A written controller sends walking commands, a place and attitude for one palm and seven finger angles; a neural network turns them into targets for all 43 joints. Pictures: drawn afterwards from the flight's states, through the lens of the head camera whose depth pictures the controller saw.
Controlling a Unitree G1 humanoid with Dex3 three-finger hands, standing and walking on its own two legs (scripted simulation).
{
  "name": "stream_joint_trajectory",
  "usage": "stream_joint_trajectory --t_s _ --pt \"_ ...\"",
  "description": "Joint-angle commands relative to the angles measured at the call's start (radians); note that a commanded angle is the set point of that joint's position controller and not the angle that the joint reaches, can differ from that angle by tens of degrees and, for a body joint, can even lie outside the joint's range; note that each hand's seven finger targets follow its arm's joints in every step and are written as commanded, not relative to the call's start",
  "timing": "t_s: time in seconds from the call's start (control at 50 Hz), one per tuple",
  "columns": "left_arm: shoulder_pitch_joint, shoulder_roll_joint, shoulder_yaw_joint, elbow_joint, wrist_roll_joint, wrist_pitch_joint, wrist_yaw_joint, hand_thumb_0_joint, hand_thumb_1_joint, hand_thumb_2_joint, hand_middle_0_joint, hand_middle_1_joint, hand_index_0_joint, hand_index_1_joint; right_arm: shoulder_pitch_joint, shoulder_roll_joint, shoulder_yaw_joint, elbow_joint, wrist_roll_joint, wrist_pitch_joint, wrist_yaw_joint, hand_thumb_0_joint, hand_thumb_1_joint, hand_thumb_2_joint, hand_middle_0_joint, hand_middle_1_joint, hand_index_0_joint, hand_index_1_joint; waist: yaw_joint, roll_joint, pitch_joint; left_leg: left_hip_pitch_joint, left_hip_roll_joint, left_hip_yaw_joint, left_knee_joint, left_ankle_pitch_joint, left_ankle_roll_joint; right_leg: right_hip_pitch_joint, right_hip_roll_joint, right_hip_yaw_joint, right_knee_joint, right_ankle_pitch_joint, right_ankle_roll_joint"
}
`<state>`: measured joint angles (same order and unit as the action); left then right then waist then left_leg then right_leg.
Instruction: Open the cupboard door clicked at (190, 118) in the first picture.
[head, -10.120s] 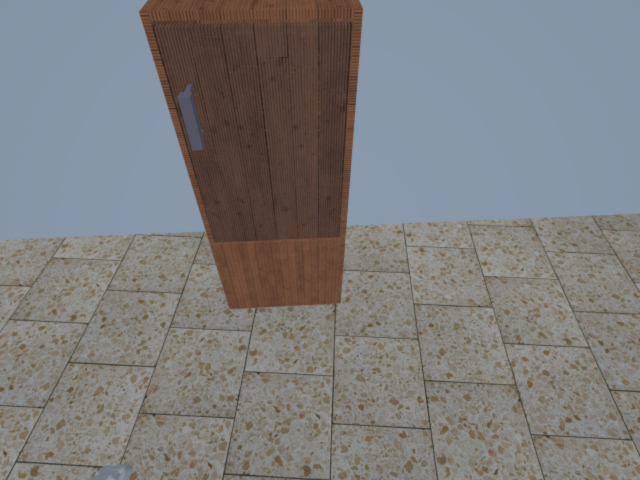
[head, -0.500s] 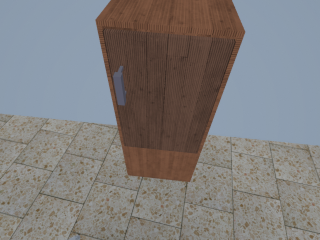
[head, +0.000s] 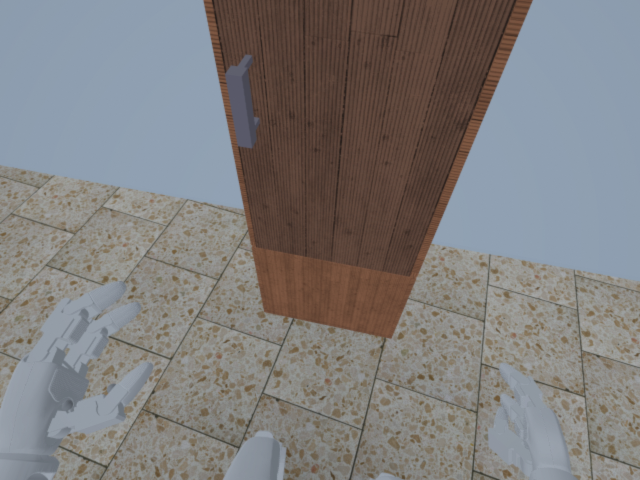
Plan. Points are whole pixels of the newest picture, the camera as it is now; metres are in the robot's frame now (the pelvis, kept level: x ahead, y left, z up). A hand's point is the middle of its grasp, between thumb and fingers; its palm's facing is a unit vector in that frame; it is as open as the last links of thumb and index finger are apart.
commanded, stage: raise the hand with hooked fingers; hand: left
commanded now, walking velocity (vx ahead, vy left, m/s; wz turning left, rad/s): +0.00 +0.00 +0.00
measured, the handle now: (246, 101) +0.61 +0.18 +0.13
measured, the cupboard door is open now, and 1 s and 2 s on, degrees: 0 0 0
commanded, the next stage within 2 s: move the hooked fingers beside the handle in 1.52 s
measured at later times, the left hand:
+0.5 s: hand (100, 325) +0.25 +0.27 +0.08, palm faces -0.14 -0.99 -0.05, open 12.6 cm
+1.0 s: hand (31, 239) +0.30 +0.34 +0.15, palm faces -0.04 -1.00 -0.07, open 14.0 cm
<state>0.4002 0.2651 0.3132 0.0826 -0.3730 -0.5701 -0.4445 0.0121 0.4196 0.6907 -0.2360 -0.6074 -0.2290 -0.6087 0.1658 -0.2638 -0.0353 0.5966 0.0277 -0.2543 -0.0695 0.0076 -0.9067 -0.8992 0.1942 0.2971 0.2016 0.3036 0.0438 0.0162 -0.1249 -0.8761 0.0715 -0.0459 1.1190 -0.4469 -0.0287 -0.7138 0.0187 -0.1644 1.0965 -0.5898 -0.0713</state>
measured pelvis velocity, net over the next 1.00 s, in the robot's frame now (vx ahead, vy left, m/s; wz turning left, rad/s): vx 0.01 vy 0.07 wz -0.03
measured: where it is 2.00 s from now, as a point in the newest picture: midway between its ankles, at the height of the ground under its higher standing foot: outside the picture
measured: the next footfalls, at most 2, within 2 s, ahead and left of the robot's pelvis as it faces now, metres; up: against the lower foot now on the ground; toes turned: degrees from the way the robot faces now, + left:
none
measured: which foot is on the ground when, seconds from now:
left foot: down 0.00-1.00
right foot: down 0.00-1.00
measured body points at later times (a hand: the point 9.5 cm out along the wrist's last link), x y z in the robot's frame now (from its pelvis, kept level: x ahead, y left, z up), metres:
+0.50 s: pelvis +0.00 +0.05 +0.03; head +0.05 +0.06 +0.48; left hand +0.25 +0.32 +0.09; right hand +0.13 -0.22 -0.04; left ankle +0.06 +0.14 -0.66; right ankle -0.02 -0.07 -0.66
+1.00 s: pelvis +0.01 +0.07 +0.05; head +0.03 +0.09 +0.50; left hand +0.30 +0.39 +0.16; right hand +0.17 -0.17 -0.01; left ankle +0.06 +0.14 -0.66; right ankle -0.02 -0.07 -0.66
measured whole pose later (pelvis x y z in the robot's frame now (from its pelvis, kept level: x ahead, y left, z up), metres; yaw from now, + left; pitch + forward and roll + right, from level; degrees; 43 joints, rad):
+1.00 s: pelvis +0.01 +0.07 +0.05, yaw -2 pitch +5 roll -3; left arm -0.05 0.46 0.42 0.31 -0.34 -0.18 -0.51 -0.01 -0.50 0.30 -0.30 -1.20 -0.30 -1.20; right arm 0.27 -0.26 0.07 0.57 0.05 -0.21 -0.09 0.01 -0.90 -0.90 0.20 0.30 0.21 0.30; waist 0.00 0.02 -0.05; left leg -0.57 0.02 0.04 0.79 -0.32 0.06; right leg -0.41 -0.02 -0.08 0.72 -0.40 0.02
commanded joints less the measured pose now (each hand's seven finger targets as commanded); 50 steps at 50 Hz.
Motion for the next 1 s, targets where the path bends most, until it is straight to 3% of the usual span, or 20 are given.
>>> stream_joint_trajectory --t_s 0.0,0.04,0.06,0.08,0.12,0.16,0.22,0.26,0.32,0.38,0.46,0.5,0.56,0.66,0.72,0.78,0.84,0.86,0.9,0.98 --pt "-0.211 0.251 0.04 -0.027 -0.005 0.087 -0.118 0.0 0.2 0.6 -0.25 -0.75 -0.25 -0.75 0.026 -0.14 -0.026 -0.113 0.026 -0.042 -0.028 0.0 -0.9 -0.9 0.2 0.3 0.2 0.3 -0.104 -0.038 -0.089 0.113 -0.051 0.016 -0.078 0.156 0.076 0.042 -0.056 0.342 -0.352 0.264 0.133" --pt "-0.163 0.3 0.088 -0.004 -0.015 0.198 -0.151 0.0 0.153 0.58 -0.253 -0.78 -0.253 -0.78 0.011 -0.145 -0.022 -0.157 0.035 -0.031 -0.033 0.0 -0.9 -0.9 0.2 0.3 0.2 0.3 -0.063 -0.048 -0.146 0.14 -0.06 0.018 -0.118 0.186 0.08 0.138 -0.075 0.352 -0.375 0.309 0.143" --pt "-0.145 0.326 0.138 0.011 -0.034 0.238 -0.155 0.0 0.13 0.57 -0.255 -0.795 -0.255 -0.795 0.005 -0.144 -0.02 -0.165 0.033 -0.026 -0.029 0.0 -0.9 -0.9 0.2 0.3 0.2 0.3 -0.033 -0.032 -0.186 0.172 -0.062 0.011 -0.134 0.228 0.078 0.185 -0.072 0.34 -0.362 0.366 0.143" --pt "-0.127 0.326 0.172 -0.027 -0.053 0.256 -0.146 0.0 0.107 0.56 -0.257 -0.81 -0.257 -0.81 0.005 -0.132 -0.017 -0.184 0.033 -0.021 -0.026 0.0 -0.9 -0.9 0.2 0.3 0.2 0.3 -0.019 -0.062 -0.229 0.19 -0.063 0.014 -0.151 0.259 0.077 0.23 -0.079 0.33 -0.359 0.435 0.154" --pt "-0.102 0.328 0.245 -0.084 -0.093 0.248 -0.096 0.0 0.06 0.54 -0.26 -0.84 -0.26 -0.84 0.008 -0.111 -0.018 -0.195 0.026 -0.02 -0.02 0.0 -0.9 -0.9 0.2 0.3 0.2 0.3 0.007 -0.093 -0.276 0.212 -0.062 0.013 -0.182 0.295 0.068 0.289 -0.079 0.307 -0.348 0.536 0.163" --pt "-0.102 0.31 0.265 -0.125 -0.107 0.203 -0.04 0.0 0.013 0.52 -0.263 -0.87 -0.263 -0.87 0.014 -0.097 -0.018 -0.191 0.018 -0.026 -0.013 0.0 -0.9 -0.9 0.2 0.3 0.2 0.3 0.02 -0.081 -0.259 0.241 -0.061 0.016 -0.211 0.322 0.059 0.294 -0.059 0.263 -0.328 0.578 0.141" --pt "-0.121 0.228 0.186 -0.107 -0.075 0.139 0.007 0.0 -0.057 0.49 -0.268 -0.915 -0.268 -0.915 0.036 -0.102 -0.027 -0.165 0.016 -0.035 -0.003 0.0 -0.9 -0.9 0.2 0.3 0.2 0.3 -0.019 -0.057 -0.175 0.268 -0.064 0.034 -0.247 0.274 0.055 0.179 -0.036 0.213 -0.337 0.449 0.118" --pt "-0.177 0.193 0.11 -0.048 -0.045 0.129 -0.004 0.0 -0.103 0.47 -0.272 -0.945 -0.272 -0.945 0.049 -0.122 -0.028 -0.153 0.019 -0.037 -0.001 0.0 -0.9 -0.9 0.2 0.3 0.2 0.3 -0.055 -0.057 -0.093 0.266 -0.064 0.032 -0.248 0.226 0.06 0.096 -0.022 0.202 -0.352 0.334 0.11" --pt "-0.234 0.224 0.058 -0.031 -0.016 0.142 -0.044 0.0 -0.173 0.44 -0.277 -0.99 -0.277 -0.99 0.07 -0.149 -0.028 -0.156 0.028 -0.049 -0.007 0.0 -0.9 -0.9 0.2 0.3 0.2 0.3 -0.074 0.004 -0.093 0.308 -0.061 0.029 -0.286 0.159 0.07 0.048 -0.011 0.177 -0.378 0.188 0.083" --pt "-0.32 0.307 0.095 -0.101 -0.013 0.154 -0.064 0.0 -0.243 0.41 -0.282 -1.035 -0.282 -1.035 0.074 -0.16 -0.023 -0.164 0.03 -0.06 -0.018 0.0 -0.9 -0.9 0.2 0.3 0.2 0.3 -0.061 0.049 -0.16 0.387 -0.056 0.012 -0.328 0.161 0.073 0.081 0.001 0.148 -0.371 0.195 0.062" --pt "-0.358 0.384 0.19 -0.196 -0.024 0.142 -0.007 0.0 -0.337 0.37 -0.288 -1.095 -0.288 -1.095 0.072 -0.155 -0.01 -0.165 0.024 -0.071 -0.023 0.0 -0.9 -0.9 0.2 0.3 0.2 0.3 -0.029 0.126 -0.217 0.495 -0.044 -0.022 -0.382 0.205 0.059 0.118 0.017 0.098 -0.342 0.249 0.04" --pt "-0.336 0.34 0.174 -0.196 -0.028 0.15 0.024 0.0 -0.383 0.35 -0.292 -1.125 -0.292 -1.125 0.059 -0.145 -0.001 -0.168 0.025 -0.068 -0.017 0.0 -0.9 -0.9 0.2 0.3 0.2 0.3 -0.029 0.17 -0.19 0.527 -0.035 -0.043 -0.419 0.179 0.046 0.107 0.017 0.08 -0.342 0.244 0.039" --pt "-0.334 0.316 0.152 -0.099 -0.015 0.217 0.032 0.0 -0.453 0.32 -0.297 -1.17 -0.297 -1.17 0.061 -0.152 0.004 -0.17 0.025 -0.051 -0.013 0.0 -0.9 -0.9 0.2 0.3 0.2 0.3 -0.036 0.146 -0.125 0.51 -0.03 -0.06 -0.449 0.163 0.042 0.114 0.02 0.068 -0.36 0.259 0.04" --pt "-0.431 0.301 0.092 0.02 0.007 0.359 -0.032 0.0 -0.5 0.3 -0.3 -1.2 -0.3 -1.2 0.06 -0.167 0.01 -0.194 0.036 -0.021 -0.02 0.0 -0.9 -0.9 0.2 0.3 0.2 0.3 -0.051 0.084 -0.059 0.489 -0.036 -0.059 -0.48 0.126 0.043 0.126 0.022 0.067 -0.404 0.267 0.045" --pt "-0.529 0.35 0.121 -0.028 0.007 0.366 -0.05 0.0 -0.5 0.3 -0.3 -1.2 -0.3 -1.2 0.061 -0.168 0.012 -0.2 0.032 -0.017 -0.027 0.0 -0.9 -0.9 0.2 0.3 0.2 0.3 -0.057 0.068 -0.129 0.551 -0.036 -0.058 -0.472 0.182 0.046 0.141 0.023 0.07 -0.416 0.29 0.046" --pt "-0.63 0.403 0.158 -0.083 0.003 0.327 -0.045 0.0 -0.5 0.3 -0.3 -1.2 -0.3 -1.2 0.059 -0.165 0.021 -0.196 0.025 -0.017 -0.03 0.0 -0.9 -0.9 0.2 0.3 0.2 0.3 -0.057 0.128 -0.161 0.627 -0.032 -0.077 -0.486 0.196 0.034 0.138 0.029 0.073 -0.418 0.286 0.038" --pt "-0.656 0.43 0.194 -0.065 0.0 0.294 -0.039 0.0 -0.5 0.3 -0.3 -1.2 -0.3 -1.2 0.06 -0.163 0.024 -0.179 0.022 -0.02 -0.034 0.0 -0.9 -0.9 0.2 0.3 0.2 0.3 -0.054 0.124 -0.17 0.653 -0.03 -0.082 -0.495 0.216 0.033 0.152 0.025 0.078 -0.43 0.295 0.038" --pt "-0.667 0.458 0.217 -0.049 0.002 0.296 -0.038 0.0 -0.5 0.3 -0.3 -1.2 -0.3 -1.2 0.063 -0.168 0.026 -0.174 0.018 -0.017 -0.034 0.0 -0.9 -0.9 0.2 0.3 0.2 0.3 -0.044 0.143 -0.174 0.654 -0.034 -0.083 -0.496 0.234 0.028 0.17 0.028 0.079 -0.432 0.305 0.032" --pt "-0.67 0.451 0.208 -0.01 0.006 0.308 -0.052 0.0 -0.5 0.3 -0.3 -1.2 -0.3 -1.2 0.063 -0.166 0.027 -0.167 0.023 -0.014 -0.034 0.0 -0.9 -0.9 0.2 0.3 0.2 0.3 -0.048 0.162 -0.179 0.671 -0.032 -0.08 -0.502 0.261 0.028 0.176 0.023 0.078 -0.444 0.316 0.035" --pt "-0.698 0.448 0.186 0.087 0.002 0.375 -0.097 0.0 -0.5 0.3 -0.3 -1.2 -0.3 -1.2 0.064 -0.17 0.026 -0.168 0.033 -0.001 -0.039 0.0 -0.9 -0.9 0.2 0.3 0.2 0.3 -0.051 0.132 -0.136 0.639 -0.041 -0.061 -0.509 0.263 0.036 0.201 0.022 0.076 -0.474 0.335 0.036"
